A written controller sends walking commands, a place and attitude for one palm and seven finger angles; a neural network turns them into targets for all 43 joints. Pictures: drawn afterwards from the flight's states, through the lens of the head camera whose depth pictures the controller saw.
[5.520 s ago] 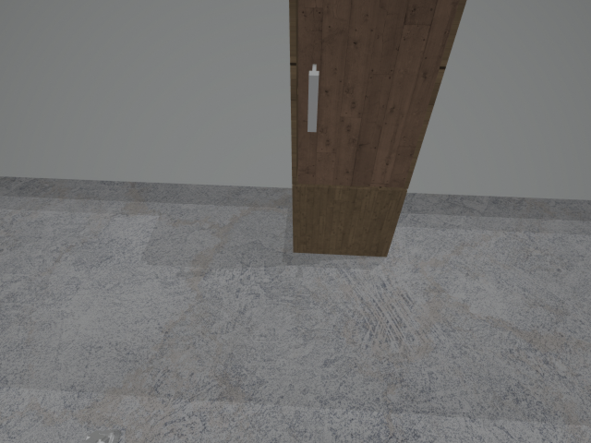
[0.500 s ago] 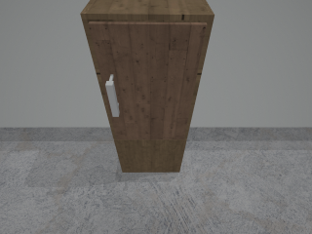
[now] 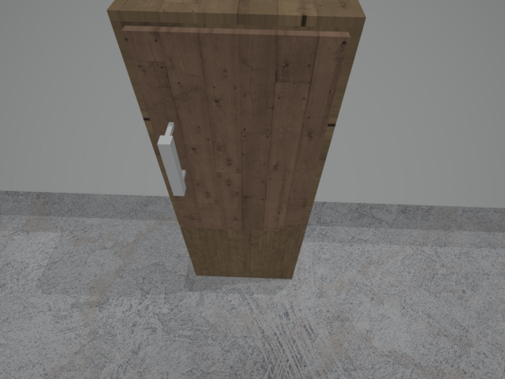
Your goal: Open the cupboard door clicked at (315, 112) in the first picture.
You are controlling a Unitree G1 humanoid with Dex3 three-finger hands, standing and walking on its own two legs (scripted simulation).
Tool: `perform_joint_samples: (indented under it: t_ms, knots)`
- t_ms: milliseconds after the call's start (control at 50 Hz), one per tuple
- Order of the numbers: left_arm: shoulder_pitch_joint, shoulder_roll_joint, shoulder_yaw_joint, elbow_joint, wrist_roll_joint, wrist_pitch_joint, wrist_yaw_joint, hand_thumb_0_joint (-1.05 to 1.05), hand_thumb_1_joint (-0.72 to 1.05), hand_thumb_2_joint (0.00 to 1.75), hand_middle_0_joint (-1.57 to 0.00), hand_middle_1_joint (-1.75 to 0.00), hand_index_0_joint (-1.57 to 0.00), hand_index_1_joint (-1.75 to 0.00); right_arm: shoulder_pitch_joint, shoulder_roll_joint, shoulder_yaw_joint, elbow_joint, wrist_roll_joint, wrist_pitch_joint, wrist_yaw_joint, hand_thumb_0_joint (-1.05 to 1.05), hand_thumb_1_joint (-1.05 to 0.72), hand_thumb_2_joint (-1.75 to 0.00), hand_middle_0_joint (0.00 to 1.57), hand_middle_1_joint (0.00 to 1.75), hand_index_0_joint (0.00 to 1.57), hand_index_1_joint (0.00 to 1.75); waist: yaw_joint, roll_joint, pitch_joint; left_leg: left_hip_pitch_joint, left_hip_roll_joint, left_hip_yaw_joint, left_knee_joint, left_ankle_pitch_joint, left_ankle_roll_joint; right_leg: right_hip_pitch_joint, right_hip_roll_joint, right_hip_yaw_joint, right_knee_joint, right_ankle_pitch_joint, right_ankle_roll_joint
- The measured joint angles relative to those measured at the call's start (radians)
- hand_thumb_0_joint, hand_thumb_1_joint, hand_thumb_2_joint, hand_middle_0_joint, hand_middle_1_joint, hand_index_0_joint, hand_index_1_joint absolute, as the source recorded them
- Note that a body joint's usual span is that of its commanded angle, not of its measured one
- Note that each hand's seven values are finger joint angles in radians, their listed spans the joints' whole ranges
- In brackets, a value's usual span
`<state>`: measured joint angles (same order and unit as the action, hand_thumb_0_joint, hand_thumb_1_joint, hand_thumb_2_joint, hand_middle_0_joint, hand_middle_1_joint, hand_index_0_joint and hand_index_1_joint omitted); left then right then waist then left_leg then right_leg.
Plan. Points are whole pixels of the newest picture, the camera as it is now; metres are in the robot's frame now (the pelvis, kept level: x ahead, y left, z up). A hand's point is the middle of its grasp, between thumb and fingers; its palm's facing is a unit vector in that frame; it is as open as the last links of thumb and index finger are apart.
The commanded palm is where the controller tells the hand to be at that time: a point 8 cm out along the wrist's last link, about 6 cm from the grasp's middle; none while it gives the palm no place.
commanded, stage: come to a stop and stand still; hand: left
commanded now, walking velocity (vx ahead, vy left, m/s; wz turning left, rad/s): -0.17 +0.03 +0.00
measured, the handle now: (175, 160) +0.53 +0.21 -0.01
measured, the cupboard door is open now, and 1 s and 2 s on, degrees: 0 0 0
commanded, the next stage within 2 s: look again from close up in 0.70 s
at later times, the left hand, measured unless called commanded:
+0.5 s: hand out of the picture +0.08 +0.21 -0.16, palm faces -0.03 -0.97 -0.26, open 7.4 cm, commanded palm none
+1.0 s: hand out of the picture +0.03 +0.24 -0.16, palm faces -0.05 -0.96 -0.28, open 7.4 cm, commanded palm none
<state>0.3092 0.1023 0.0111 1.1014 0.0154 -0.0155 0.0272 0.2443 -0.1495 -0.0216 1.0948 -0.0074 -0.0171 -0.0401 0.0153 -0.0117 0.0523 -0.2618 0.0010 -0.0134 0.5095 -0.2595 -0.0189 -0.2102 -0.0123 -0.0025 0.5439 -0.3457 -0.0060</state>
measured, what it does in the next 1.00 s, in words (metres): stands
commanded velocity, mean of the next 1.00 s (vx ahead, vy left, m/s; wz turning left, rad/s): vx -0.01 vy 0.00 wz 0.00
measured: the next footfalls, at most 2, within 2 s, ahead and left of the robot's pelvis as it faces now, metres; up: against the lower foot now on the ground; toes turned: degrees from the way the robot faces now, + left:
none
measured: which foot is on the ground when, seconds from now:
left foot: down 0.00-1.00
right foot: down 0.00-1.00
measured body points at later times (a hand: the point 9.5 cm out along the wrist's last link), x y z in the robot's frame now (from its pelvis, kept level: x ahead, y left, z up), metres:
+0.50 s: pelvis -0.02 +0.02 +0.00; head -0.01 +0.01 +0.45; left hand +0.08 +0.26 -0.14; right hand +0.05 -0.22 -0.15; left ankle +0.00 +0.13 -0.73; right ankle -0.04 -0.11 -0.73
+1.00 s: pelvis -0.01 +0.02 +0.00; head +0.02 +0.02 +0.45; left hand +0.04 +0.29 -0.14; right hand +0.04 -0.25 -0.14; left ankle +0.00 +0.13 -0.73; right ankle -0.04 -0.11 -0.73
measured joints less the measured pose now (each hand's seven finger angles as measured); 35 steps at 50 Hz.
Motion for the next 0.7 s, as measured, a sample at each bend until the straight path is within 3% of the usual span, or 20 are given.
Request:
perform_joint_samples:
  t_ms: [120,240,380,700]
  knots:
    - [-0.064,0.055,0.022,-0.048,0.004,0.017,0.011,0.02,0.92,0.90,-0.20,-0.30,-0.21,-0.30,-0.064,-0.015,-0.016,-0.051,-0.004,0.018,0.002,0.02,-0.92,-0.90,0.20,0.30,0.20,0.30,-0.005,0.007,0.035,-0.028,0.006,0.012,0.022,-0.005,-0.006,-0.042,0.005,0.012,0.042,-0.011,-0.006]
    - [-0.112,0.096,0.027,-0.091,0.006,0.021,0.009,0.01,0.92,0.90,-0.20,-0.30,-0.20,-0.30,-0.096,-0.027,-0.018,-0.071,-0.008,0.026,0.012,0.01,-0.91,-0.90,0.20,0.30,0.20,0.30,-0.011,0.019,0.028,-0.037,0.006,0.012,0.041,-0.008,-0.009,-0.052,0.006,0.012,0.064,-0.016,-0.010]
    - [-0.092,0.095,-0.001,-0.157,0.006,0.003,0.022,0.01,0.91,0.90,-0.20,-0.30,-0.20,-0.30,-0.058,-0.047,-0.016,-0.153,-0.005,0.029,0.038,0.01,-0.91,-0.90,0.20,0.30,0.20,0.30,-0.032,0.035,-0.019,-0.034,0.004,0.026,0.100,-0.041,0.020,-0.033,0.009,0.015,0.072,-0.022,0.006]
    - [-0.094,0.138,-0.016,-0.129,0.003,0.019,-0.011,0.01,0.90,0.90,-0.20,-0.30,-0.20,-0.30,-0.017,-0.062,0.023,-0.097,-0.011,0.008,0.042,0.01,-0.90,-0.90,0.20,0.30,0.20,0.30,-0.023,0.018,-0.013,-0.007,-0.018,0.047,0.009,0.007,0.047,-0.011,-0.015,0.034,-0.019,0.040,0.033]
